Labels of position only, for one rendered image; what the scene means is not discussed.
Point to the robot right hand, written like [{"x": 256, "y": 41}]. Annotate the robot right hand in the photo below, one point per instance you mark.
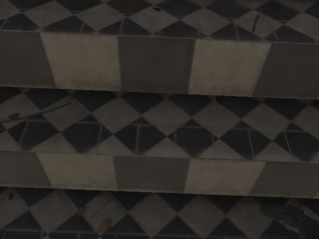
[{"x": 308, "y": 228}]

